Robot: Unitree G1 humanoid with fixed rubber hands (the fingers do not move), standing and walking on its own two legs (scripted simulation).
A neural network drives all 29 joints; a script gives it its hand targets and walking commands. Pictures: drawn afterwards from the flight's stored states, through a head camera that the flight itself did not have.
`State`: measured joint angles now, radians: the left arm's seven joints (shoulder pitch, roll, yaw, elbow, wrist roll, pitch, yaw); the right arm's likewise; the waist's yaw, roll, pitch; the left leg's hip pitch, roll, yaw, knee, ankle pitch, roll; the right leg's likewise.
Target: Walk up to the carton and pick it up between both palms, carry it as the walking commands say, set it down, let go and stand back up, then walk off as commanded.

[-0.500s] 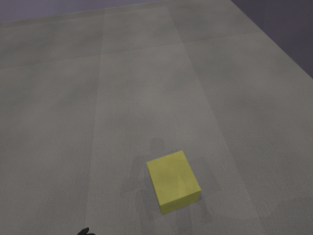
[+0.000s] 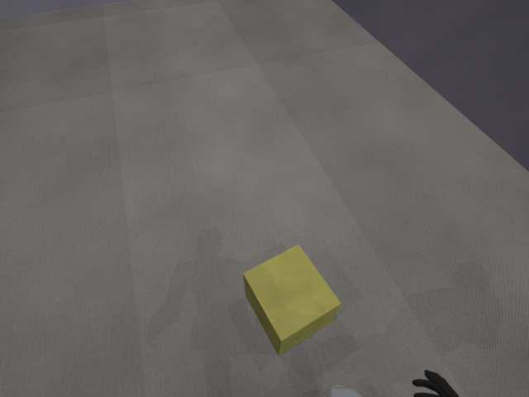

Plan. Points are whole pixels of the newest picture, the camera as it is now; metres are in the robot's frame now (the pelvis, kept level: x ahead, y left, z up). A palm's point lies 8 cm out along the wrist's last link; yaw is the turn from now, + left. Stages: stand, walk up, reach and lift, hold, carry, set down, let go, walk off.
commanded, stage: walk off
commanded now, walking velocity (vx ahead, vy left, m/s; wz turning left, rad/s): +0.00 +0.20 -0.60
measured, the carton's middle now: (288, 299) +0.49 -0.02 -0.66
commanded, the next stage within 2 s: stand in 0.32 s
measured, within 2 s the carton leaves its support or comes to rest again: neither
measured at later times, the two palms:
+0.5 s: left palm (97, 346) +0.18 +0.31 -0.08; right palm out of the picture +0.00 -0.18 -0.12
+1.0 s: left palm (62, 364) +0.16 +0.38 -0.12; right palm out of the picture +0.04 -0.09 -0.11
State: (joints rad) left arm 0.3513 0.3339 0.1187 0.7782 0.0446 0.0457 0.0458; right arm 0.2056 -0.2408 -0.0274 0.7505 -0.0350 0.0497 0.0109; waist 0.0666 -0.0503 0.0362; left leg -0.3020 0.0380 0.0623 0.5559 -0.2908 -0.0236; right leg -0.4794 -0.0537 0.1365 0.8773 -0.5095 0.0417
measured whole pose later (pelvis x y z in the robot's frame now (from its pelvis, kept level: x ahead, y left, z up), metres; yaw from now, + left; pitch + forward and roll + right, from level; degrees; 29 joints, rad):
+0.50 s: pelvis +0.02 +0.08 +0.01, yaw -16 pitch +1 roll +2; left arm 0.25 0.24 0.04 0.71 0.03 0.02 0.03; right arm 0.30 -0.26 -0.04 0.78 -0.02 0.07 0.00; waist 0.00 0.02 0.05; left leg -0.48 0.07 0.06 0.98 -0.33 -0.10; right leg -0.23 -0.04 -0.03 0.48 -0.27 -0.02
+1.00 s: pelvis +0.03 +0.16 +0.01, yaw -17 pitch -1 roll +0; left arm 0.27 0.20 0.04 0.90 0.02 0.02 0.02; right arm 0.25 -0.20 -0.01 0.85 -0.01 0.01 -0.02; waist 0.00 0.00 0.03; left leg -0.24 0.03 0.10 0.49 -0.24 0.02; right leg -0.16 -0.01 -0.04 0.46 -0.27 0.00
